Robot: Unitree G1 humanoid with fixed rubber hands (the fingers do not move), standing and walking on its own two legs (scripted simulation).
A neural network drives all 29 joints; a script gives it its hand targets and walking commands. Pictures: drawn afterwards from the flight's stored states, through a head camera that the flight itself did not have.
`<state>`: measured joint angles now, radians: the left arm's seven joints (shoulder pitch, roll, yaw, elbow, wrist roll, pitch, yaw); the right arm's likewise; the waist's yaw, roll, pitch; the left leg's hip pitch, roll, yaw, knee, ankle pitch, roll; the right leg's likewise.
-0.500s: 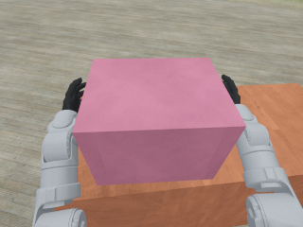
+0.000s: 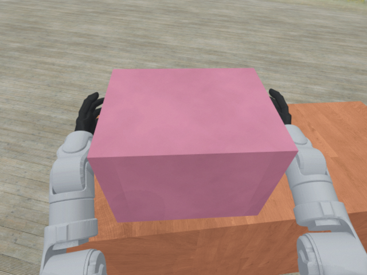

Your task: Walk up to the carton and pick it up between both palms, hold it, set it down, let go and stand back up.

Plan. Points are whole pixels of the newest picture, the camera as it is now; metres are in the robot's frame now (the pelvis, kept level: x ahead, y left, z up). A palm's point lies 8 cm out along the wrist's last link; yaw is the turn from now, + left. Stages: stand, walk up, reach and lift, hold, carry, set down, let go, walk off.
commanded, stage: hold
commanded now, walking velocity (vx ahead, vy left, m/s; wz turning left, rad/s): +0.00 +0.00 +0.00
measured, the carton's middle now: (186, 143) +0.34 +0.00 +0.14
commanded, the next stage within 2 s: set down in 1.82 s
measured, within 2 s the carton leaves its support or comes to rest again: neither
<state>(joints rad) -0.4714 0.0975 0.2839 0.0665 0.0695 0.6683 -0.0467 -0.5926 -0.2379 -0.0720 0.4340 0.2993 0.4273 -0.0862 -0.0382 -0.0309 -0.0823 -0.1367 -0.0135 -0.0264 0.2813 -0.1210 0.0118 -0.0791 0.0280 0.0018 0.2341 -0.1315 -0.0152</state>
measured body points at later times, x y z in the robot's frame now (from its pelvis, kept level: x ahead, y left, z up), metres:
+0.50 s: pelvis +0.00 +0.00 +0.00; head -0.05 +0.02 +0.45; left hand +0.36 +0.20 +0.18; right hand +0.38 -0.20 +0.18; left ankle +0.02 +0.11 -0.75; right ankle +0.00 -0.11 -0.75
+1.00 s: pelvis +0.00 +0.00 +0.00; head -0.04 +0.02 +0.45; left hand +0.36 +0.20 +0.17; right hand +0.38 -0.20 +0.18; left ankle +0.02 +0.11 -0.75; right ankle +0.00 -0.11 -0.75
